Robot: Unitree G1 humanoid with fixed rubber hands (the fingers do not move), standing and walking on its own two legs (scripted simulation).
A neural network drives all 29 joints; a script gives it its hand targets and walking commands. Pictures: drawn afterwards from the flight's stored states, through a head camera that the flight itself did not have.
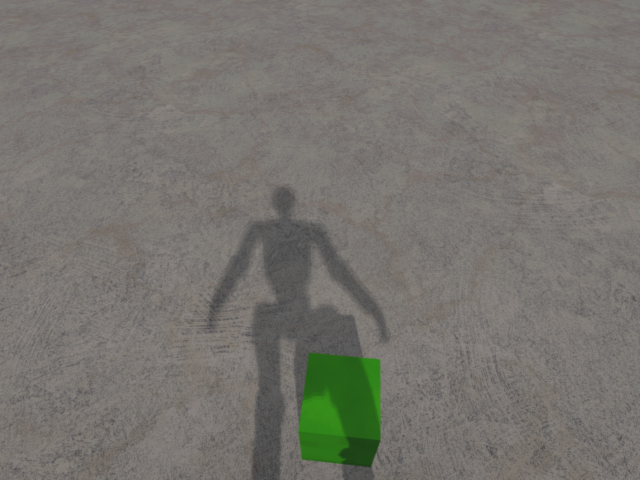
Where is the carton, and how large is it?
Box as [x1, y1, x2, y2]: [298, 353, 380, 466]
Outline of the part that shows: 309,353 298,431 302,459 370,466 380,439 379,359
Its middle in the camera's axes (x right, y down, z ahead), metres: +0.05 +0.48 +1.10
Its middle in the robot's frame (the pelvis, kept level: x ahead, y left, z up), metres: +0.46 -0.03 -0.65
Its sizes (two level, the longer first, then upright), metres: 0.210 0.200 0.250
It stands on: the floor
